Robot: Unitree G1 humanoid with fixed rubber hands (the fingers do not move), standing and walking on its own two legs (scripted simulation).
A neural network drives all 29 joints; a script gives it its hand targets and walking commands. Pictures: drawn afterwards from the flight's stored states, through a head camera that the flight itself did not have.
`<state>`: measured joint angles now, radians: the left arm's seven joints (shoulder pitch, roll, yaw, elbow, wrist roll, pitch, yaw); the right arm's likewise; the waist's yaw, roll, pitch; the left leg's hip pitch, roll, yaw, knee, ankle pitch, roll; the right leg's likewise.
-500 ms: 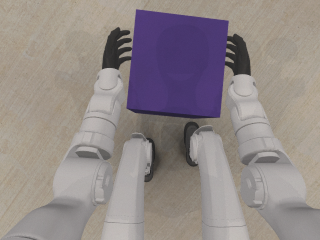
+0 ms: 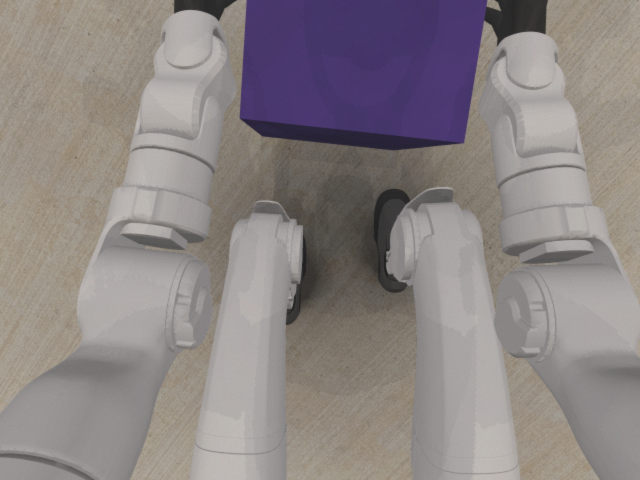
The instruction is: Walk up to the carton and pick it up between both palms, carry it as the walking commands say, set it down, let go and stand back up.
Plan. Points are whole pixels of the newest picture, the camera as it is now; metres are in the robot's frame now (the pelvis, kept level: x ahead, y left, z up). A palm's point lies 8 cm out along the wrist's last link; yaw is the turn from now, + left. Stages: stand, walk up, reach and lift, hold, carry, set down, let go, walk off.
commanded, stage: set down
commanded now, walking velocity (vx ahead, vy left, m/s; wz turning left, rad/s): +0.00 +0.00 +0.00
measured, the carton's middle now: (348, 44) +0.50 -0.01 -0.25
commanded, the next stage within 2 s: none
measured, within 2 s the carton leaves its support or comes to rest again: neither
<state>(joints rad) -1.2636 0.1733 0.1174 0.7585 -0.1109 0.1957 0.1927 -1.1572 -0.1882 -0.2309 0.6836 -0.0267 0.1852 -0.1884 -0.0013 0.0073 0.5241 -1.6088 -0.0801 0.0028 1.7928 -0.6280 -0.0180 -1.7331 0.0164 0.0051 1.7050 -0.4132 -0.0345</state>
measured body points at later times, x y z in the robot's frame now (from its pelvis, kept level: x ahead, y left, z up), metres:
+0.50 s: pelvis +0.00 +0.00 -0.07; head +0.38 -0.01 +0.16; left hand +0.57 +0.12 -0.24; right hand +0.54 -0.18 -0.25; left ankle +0.09 +0.12 -0.48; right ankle +0.16 -0.10 -0.48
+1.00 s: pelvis +0.01 +0.00 -0.11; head +0.39 -0.01 +0.12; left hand +0.57 +0.11 -0.29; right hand +0.57 -0.19 -0.29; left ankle +0.09 +0.12 -0.48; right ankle +0.16 -0.10 -0.48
